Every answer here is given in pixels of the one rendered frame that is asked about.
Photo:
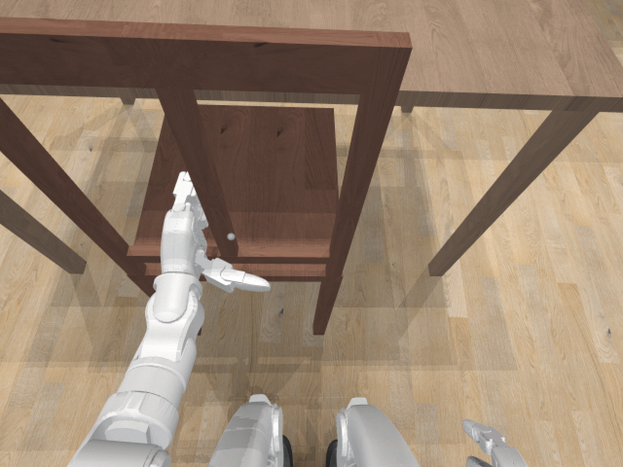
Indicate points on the robot right thigh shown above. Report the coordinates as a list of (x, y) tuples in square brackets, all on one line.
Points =
[(367, 435)]

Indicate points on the left robot shin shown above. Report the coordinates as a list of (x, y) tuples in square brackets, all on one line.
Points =
[(273, 461)]

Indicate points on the robot left forearm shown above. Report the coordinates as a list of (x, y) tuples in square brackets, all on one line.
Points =
[(144, 409)]

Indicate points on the robot left upper arm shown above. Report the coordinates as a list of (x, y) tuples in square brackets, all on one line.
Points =
[(103, 453)]

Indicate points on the chair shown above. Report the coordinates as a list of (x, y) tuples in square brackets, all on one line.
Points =
[(266, 174)]

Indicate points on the robot left hand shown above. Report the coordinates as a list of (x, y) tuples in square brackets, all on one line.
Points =
[(182, 235)]

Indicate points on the table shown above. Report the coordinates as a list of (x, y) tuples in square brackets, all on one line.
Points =
[(490, 54)]

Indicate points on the robot right hand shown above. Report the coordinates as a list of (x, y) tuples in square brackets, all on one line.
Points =
[(492, 444)]

